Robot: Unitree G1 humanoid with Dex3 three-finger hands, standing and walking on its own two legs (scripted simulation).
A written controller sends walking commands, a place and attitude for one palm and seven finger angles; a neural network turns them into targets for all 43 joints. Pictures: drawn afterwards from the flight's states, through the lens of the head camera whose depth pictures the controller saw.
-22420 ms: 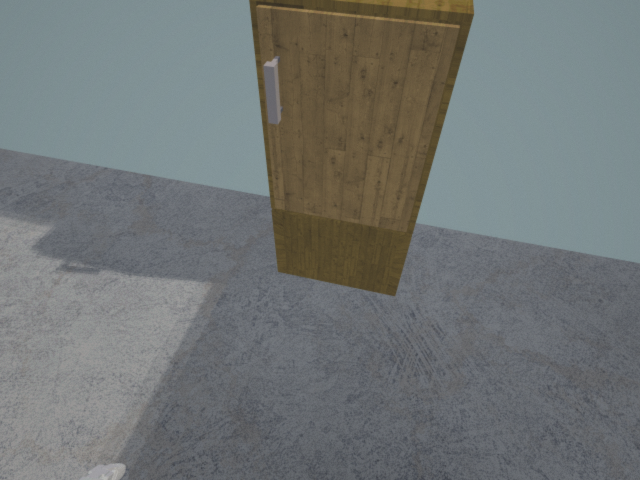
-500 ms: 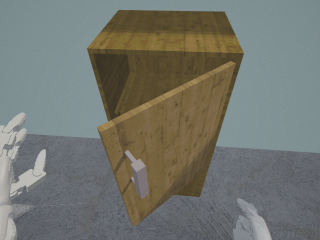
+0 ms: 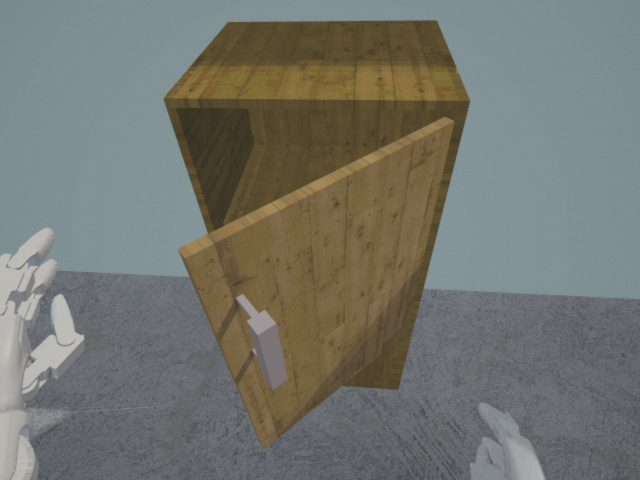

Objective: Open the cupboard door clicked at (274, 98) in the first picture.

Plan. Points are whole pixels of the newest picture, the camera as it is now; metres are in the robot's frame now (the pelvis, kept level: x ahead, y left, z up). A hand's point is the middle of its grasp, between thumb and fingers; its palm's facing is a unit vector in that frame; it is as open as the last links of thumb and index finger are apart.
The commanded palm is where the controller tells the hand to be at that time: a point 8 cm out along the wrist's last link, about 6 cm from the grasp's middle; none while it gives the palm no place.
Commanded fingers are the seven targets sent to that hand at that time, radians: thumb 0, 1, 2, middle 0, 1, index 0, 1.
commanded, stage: step back with the hand held close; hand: left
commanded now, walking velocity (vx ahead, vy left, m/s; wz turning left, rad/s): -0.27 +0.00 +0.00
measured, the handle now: (260, 341) +0.28 +0.13 +0.02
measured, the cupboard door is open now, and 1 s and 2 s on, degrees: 43 43 43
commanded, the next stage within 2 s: stop stepping back and stand still in 1.20 s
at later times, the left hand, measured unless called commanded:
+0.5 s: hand (28, 381) +0.15 +0.29 +0.15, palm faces +0.38 -0.77 -0.51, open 7.4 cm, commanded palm +0.09 +0.32 +0.17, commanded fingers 0.00 0.90 0.90 -0.20 -0.30 -0.20 -0.30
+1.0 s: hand out of the picture +0.06 +0.30 +0.17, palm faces +0.48 -0.74 -0.47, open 7.4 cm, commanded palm +0.01 +0.33 +0.17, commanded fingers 0.00 0.90 0.90 -0.20 -0.30 -0.20 -0.30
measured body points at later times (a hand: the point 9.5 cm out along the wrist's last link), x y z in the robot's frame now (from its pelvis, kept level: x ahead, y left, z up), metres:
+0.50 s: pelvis -0.06 +0.03 -0.01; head -0.05 +0.03 +0.44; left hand +0.12 +0.33 +0.18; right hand +0.10 -0.22 -0.08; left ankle -0.03 +0.12 -0.74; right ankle +0.01 -0.10 -0.74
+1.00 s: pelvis -0.14 +0.03 -0.02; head -0.12 +0.04 +0.43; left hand +0.03 +0.34 +0.19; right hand +0.02 -0.20 -0.10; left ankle -0.03 +0.12 -0.74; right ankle -0.18 -0.09 -0.72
